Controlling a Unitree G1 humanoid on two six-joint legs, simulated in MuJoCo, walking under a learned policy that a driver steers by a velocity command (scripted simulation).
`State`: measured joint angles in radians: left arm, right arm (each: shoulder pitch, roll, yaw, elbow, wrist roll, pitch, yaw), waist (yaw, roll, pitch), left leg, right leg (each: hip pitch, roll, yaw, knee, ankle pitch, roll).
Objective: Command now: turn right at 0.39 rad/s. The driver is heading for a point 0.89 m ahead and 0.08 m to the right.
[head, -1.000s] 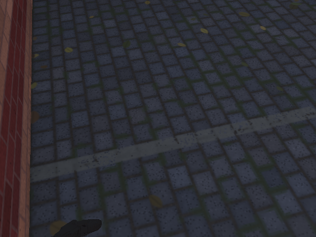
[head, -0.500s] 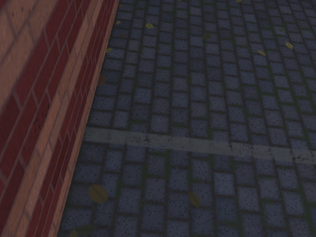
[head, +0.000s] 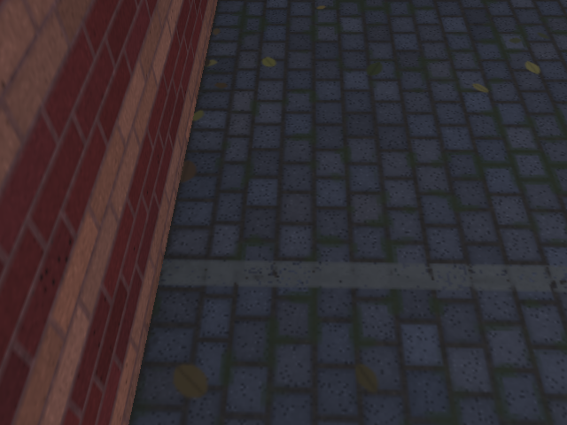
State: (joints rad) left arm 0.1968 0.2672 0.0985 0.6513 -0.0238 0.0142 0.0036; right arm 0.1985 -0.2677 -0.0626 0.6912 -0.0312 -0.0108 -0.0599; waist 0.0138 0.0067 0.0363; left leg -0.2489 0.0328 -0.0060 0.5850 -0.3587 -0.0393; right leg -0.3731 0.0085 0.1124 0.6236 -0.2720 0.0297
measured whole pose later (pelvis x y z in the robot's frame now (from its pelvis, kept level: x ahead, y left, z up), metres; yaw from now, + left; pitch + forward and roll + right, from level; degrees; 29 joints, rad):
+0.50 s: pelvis +0.04 +0.01 -0.01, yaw -16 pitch +4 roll +0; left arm 0.17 0.28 0.08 0.67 0.05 -0.06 -0.01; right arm 0.49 -0.21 0.00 0.75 -0.03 -0.09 0.05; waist -0.09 0.01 -0.04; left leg -0.20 -0.02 0.01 0.62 -0.50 0.06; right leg -0.78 0.04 0.10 1.36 -0.28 0.02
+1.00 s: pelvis +0.27 -0.14 +0.01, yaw -9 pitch +3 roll -2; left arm 0.37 0.22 0.06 0.88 0.05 -0.09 -0.01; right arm 0.26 -0.21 -0.02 0.77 -0.02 -0.08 0.08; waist 0.02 0.00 -0.02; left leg -0.74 0.06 -0.06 1.35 -0.26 0.06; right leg -0.12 0.02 -0.20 0.39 -0.32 -0.04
